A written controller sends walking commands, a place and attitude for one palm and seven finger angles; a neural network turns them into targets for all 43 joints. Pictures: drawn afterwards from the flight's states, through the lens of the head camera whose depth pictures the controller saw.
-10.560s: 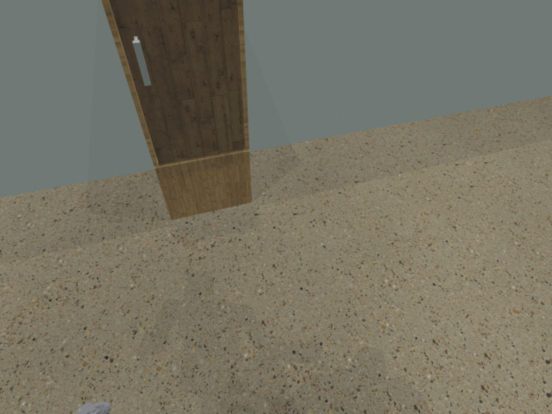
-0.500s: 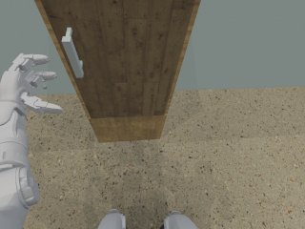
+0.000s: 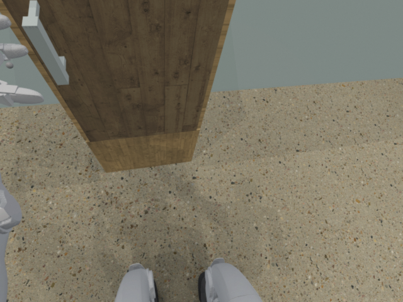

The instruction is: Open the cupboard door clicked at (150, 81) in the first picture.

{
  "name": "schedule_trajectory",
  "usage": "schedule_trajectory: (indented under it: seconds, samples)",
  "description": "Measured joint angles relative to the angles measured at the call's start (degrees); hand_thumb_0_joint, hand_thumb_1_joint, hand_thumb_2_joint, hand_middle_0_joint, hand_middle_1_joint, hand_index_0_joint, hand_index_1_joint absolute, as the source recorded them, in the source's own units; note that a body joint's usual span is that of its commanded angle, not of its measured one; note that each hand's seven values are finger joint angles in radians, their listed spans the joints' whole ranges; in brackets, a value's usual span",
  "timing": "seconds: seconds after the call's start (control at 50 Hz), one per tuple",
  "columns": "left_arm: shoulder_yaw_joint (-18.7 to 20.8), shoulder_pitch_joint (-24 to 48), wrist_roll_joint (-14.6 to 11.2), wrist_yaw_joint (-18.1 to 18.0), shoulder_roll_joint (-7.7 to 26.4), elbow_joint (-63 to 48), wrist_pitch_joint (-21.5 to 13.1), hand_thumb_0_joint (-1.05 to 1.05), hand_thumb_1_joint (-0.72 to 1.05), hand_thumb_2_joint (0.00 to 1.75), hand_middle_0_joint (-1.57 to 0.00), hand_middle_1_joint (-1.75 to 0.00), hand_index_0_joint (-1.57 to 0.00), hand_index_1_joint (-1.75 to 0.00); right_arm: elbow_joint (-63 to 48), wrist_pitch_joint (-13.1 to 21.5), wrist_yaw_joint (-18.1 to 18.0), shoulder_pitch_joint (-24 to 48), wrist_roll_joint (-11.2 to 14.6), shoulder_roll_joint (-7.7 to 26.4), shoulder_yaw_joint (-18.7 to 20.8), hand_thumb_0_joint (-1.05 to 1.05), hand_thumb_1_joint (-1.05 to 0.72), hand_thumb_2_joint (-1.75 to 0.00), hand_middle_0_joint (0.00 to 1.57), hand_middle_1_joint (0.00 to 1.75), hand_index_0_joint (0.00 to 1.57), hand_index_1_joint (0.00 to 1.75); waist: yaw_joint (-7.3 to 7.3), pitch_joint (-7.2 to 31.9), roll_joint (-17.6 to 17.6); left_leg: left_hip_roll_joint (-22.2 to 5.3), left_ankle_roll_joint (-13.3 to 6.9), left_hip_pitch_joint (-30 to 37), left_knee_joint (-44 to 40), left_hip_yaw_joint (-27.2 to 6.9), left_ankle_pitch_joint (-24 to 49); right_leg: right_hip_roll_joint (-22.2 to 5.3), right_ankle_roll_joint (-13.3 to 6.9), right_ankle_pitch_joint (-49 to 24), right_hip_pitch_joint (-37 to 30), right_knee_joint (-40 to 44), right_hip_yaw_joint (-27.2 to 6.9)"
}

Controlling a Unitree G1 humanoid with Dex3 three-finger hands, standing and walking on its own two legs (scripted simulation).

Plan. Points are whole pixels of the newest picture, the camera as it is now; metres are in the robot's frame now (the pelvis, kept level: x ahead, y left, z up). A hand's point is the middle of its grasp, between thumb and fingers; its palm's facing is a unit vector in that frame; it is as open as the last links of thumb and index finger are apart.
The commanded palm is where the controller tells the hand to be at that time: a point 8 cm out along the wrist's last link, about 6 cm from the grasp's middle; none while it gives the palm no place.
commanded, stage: move the hooked fingers beside the handle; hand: left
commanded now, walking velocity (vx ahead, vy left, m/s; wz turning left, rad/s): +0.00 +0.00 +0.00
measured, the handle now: (49, 46) +0.57 +0.22 +0.09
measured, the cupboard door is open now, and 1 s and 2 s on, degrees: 0 0 0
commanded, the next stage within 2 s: slide the fingers in behind the handle in 0.78 s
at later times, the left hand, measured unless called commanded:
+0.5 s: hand (2, 72) +0.51 +0.28 +0.08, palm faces +0.07 -1.00 -0.01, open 14.0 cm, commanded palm +0.50 +0.31 +0.08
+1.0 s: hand (10, 74) +0.51 +0.27 +0.09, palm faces +0.06 -1.00 -0.01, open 14.0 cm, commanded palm +0.49 +0.30 +0.08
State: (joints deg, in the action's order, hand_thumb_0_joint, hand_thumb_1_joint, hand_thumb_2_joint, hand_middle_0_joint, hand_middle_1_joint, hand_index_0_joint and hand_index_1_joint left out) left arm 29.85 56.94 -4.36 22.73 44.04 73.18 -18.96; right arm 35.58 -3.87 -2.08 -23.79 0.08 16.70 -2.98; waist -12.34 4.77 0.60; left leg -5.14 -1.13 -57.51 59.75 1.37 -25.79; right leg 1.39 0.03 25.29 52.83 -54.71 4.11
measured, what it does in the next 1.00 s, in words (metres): stands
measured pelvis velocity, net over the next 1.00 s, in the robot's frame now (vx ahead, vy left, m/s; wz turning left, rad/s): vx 0.00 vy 0.01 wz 0.01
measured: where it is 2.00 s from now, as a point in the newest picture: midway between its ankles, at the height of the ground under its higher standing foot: outside the picture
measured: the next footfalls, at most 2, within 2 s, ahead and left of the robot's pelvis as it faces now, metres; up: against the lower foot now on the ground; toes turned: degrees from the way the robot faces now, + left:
none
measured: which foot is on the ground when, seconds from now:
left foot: down 0.00-1.00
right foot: down 0.00-1.00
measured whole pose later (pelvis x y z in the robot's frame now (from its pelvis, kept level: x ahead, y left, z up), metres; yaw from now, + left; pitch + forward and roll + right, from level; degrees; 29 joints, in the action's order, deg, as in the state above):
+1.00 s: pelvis +0.00 +0.01 +0.00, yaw +0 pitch +22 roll -5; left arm 26.7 55.0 -5.4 21.8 40.8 71.7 -19.3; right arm 35.2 -5.2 -1.2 -23.6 -0.1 15.9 -3.2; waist -11.3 5.2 0.9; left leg -4.7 -1.5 -56.9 60.0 0.7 -25.7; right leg 1.2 0.4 25.0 51.6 -54.2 4.5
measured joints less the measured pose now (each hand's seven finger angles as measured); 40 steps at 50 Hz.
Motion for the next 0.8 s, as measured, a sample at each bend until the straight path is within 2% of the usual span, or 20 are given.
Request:
schedule_trajectory:
  seconds: [0.12, 0.24, 0.32, 0.58, 0.7, 0.8]
  samples:
    - [1.07, -0.14, 0.9, 0.13, 1.34, -0.3, 0.87, -0.02, -0.5, 0.31, -0.3, -1.2, -0.3, -1.2, -1.04, -0.83, 0.43, -0.76, -0.31, -0.3, -0.24, 0.0, -0.9, -0.9, 0.2, 0.3, 0.2, 0.3, -0.69, 0.07, 0.15, -0.31, -0.18, -0.85, 0.23, 0.3, -0.36, 0.3, 0.2, -0.09, 0.85, 0.22, -0.36]
    - [2.49, -3.75, 0.12, 0.33, -0.26, -3.61, 0.32, -0.02, -0.5, 0.31, -0.3, -1.2, -0.3, -1.2, -1.34, -1.54, 1.14, -1.45, -0.52, -0.84, -0.04, 0.0, -0.9, -0.9, 0.2, 0.3, 0.2, 0.3, 0.18, 0.35, 0.3, -0.4, -0.37, 0.06, -0.39, 0.76, -0.61, 0.42, 0.47, -0.21, -0.01, 1.15, -0.83]
    - [1.81, -4.58, -0.68, 0.27, -1.29, -3.93, 0.08, -0.02, -0.5, 0.31, -0.3, -1.2, -0.3, -1.2, -1.07, -1.84, 1.44, -1.29, -0.34, -1.18, -0.07, 0.0, -0.9, -0.9, 0.2, 0.3, 0.2, 0.3, 0.81, 0.69, 0.17, -0.26, -0.44, 1.07, -0.73, 0.54, -0.75, 0.34, 0.55, -0.13, -1.27, 1.76, -0.61]
    - [-1.45, -4.31, -1.22, -0.38, -4.0, -3.71, -0.65, -0.02, -0.5, 0.3, -0.3, -1.2, -0.3, -1.2, -1.28, -1.74, 1.4, 1.33, -0.35, -0.92, 0.32, 0.0, -0.9, -0.9, 0.2, 0.3, 0.2, 0.3, 1.57, 0.99, -0.16, 0.31, -0.6, 1.79, -0.32, -0.21, -0.78, -0.12, 0.69, 0.09, -2.53, 1.65, 0.09]
    - [-0.32, -4.71, -0.27, -1.16, -3.51, -3.48, -0.88, -0.02, -0.5, 0.3, -0.3, -1.2, -0.3, -1.2, -1.89, -1.63, 1.29, 1.76, -0.33, -0.89, 0.12, 0.0, -0.9, -0.9, 0.2, 0.3, 0.2, 0.3, 1.09, 0.93, -0.24, 0.2, -0.59, 1.53, 0.02, -0.05, -0.68, -0.05, 0.65, 0.02, -2.08, 1.1, -0.1]
    - [-0.36, -4.83, -0.58, -1.04, -3.0, -3.98, -1.49, -0.02, -0.5, 0.31, -0.3, -1.2, -0.3, -1.2, -1.55, -1.73, 1.29, 1.22, -0.24, -0.92, 0.06, 0.0, -0.9, -0.9, 0.2, 0.3, 0.2, 0.3, 1.27, 0.65, -0.04, 0.11, -0.5, 1.54, 0.15, -0.14, -0.53, 0.05, 0.55, -0.13, -2.1, 0.98, -0.04]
